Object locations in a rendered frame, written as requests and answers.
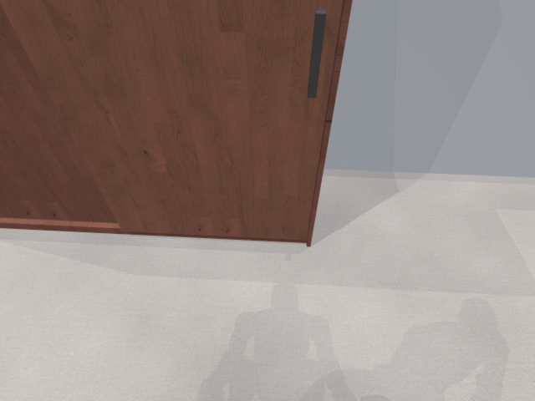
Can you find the wardrobe door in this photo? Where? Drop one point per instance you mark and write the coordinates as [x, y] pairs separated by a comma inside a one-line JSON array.
[[192, 116], [42, 173]]

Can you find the handle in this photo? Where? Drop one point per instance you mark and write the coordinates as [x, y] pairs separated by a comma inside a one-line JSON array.
[[318, 37]]

